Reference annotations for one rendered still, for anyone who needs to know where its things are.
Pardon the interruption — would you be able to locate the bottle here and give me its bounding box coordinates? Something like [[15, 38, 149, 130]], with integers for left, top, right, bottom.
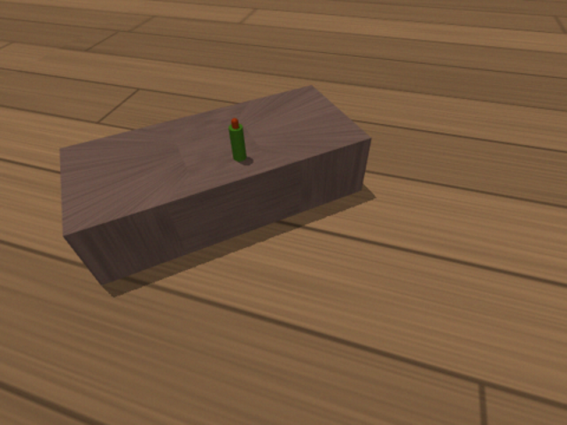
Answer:
[[229, 118, 246, 161]]

